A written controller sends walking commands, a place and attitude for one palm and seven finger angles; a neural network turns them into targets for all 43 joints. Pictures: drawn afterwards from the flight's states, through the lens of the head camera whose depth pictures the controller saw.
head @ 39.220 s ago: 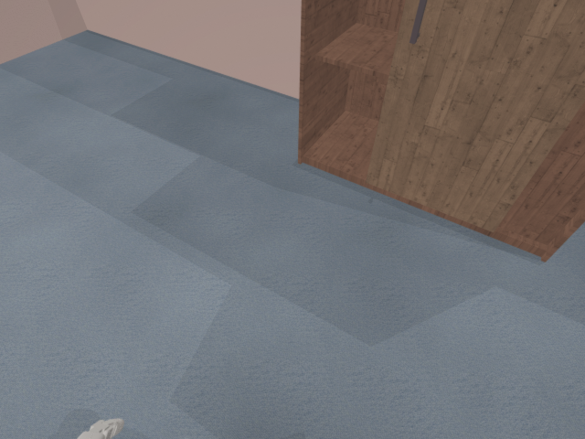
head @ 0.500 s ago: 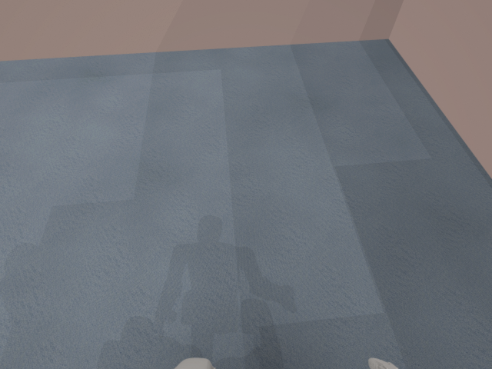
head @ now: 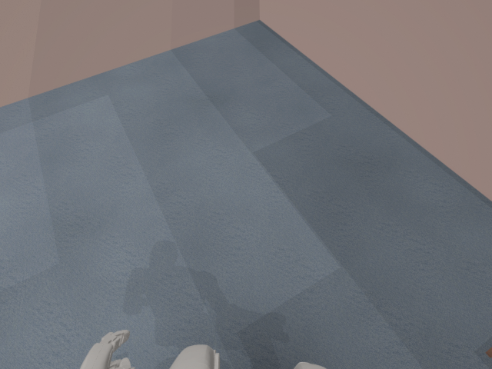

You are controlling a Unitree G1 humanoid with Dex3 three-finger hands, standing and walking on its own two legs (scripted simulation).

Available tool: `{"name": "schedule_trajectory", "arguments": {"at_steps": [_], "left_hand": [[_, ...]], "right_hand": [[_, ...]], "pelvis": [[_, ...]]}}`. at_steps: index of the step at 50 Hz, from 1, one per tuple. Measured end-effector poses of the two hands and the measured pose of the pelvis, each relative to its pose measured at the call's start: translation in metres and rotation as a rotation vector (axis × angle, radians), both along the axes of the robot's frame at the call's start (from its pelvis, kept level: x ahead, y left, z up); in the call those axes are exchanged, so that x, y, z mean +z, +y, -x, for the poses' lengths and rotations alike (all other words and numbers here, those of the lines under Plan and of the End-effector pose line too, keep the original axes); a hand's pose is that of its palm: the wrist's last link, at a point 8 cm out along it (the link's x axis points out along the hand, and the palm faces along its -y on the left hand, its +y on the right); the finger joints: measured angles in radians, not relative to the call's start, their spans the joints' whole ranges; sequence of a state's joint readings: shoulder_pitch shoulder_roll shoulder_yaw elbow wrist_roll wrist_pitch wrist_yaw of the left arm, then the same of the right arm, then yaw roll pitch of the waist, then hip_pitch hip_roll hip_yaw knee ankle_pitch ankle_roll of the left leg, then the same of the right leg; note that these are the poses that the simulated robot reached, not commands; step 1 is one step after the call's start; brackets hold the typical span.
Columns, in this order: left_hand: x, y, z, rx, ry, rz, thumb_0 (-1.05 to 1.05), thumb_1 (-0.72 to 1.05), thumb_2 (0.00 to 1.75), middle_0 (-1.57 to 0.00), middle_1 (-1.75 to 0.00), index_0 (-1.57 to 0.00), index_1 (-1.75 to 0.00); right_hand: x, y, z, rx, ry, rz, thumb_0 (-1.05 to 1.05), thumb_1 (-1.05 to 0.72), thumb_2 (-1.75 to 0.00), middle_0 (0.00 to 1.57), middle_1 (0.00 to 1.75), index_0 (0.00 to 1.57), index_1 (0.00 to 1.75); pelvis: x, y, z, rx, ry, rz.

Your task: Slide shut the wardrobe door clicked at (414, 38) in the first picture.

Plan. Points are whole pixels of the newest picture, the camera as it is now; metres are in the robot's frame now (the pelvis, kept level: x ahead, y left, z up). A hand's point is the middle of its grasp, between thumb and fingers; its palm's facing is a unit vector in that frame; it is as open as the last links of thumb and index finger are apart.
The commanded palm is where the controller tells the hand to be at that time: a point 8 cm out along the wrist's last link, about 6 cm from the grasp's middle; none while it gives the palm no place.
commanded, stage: turn to face it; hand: right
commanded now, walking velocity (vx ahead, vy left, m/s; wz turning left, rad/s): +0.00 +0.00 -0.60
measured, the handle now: out of the picture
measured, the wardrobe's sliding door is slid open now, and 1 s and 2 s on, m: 0.00 0.00 0.00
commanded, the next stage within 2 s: take the last steps up to it in 1.50 s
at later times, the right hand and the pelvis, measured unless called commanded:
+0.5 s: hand out of the picture +0.02 -0.18 -0.18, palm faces +0.32 +0.93 -0.19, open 7.4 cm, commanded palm none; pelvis +0.01 +0.02 -0.01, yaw -20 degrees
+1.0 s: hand out of the picture -0.02 -0.18 -0.15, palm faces +0.58 +0.77 -0.27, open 7.4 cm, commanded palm none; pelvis +0.02 +0.04 +0.01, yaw -38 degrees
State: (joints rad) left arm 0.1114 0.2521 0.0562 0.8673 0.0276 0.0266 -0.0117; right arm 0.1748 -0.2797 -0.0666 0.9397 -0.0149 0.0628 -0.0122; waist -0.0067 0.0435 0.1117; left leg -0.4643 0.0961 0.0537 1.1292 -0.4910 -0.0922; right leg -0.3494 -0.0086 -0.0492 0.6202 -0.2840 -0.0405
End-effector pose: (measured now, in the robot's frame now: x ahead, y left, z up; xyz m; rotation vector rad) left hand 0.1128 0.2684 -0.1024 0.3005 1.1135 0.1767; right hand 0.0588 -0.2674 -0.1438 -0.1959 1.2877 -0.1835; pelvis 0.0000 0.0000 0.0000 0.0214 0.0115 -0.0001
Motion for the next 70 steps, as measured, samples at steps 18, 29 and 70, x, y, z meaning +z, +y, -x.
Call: {"name": "schedule_trajectory", "arguments": {"at_steps": [18,29,70], "left_hand": [[-0.029,0.012,-0.007,-0.113,0.166,0.089,0.01,0.91,0.89,-0.20,-0.30,-0.20,-0.30],[-0.017,-0.030,-0.058,-0.307,0.085,0.008,0.00,0.91,0.89,-0.20,-0.30,-0.19,-0.30],[-0.013,-0.143,-0.133,-0.816,0.104,0.022,0.00,0.91,0.89,-0.21,-0.30,-0.20,-0.30]], "right_hand": [[0.024,0.048,0.018,-0.162,-0.120,0.029,0.00,-0.91,-0.90,0.20,0.30,0.20,0.30],[-0.013,0.026,0.080,-0.352,-0.039,-0.033,0.00,-0.91,-0.90,0.20,0.30,0.20,0.30],[0.014,0.070,0.210,-0.856,-0.031,0.012,0.01,-0.91,-0.90,0.19,0.30,0.20,0.30]], "pelvis": [[0.004,0.037,-0.006,-0.242,-0.006,0.030],[-0.009,0.017,-0.002,-0.383,0.002,0.019],[0.007,0.023,-0.003,-0.854,-0.011,0.003]]}}
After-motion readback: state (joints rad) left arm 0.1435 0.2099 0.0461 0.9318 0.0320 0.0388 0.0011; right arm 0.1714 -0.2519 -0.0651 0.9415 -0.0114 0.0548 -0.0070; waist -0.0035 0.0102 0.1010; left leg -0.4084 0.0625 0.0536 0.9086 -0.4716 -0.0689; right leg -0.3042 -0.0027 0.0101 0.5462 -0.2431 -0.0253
